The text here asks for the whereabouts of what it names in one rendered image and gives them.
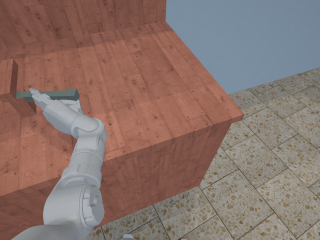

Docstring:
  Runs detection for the robot left shin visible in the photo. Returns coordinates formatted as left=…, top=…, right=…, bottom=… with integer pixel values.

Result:
left=123, top=234, right=134, bottom=239

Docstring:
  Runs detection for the robot left forearm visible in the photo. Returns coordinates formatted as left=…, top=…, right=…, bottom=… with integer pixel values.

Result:
left=43, top=114, right=107, bottom=224

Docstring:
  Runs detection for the left robot hand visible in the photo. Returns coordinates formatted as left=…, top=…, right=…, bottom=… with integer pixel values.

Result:
left=29, top=88, right=83, bottom=136

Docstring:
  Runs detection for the counter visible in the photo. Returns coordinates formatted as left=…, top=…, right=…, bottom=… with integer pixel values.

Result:
left=0, top=0, right=245, bottom=240

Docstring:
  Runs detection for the left robot upper arm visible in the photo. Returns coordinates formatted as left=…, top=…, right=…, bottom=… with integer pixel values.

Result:
left=11, top=183, right=105, bottom=240

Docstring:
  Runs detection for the tap lever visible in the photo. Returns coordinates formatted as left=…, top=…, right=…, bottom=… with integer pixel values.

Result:
left=16, top=88, right=80, bottom=103

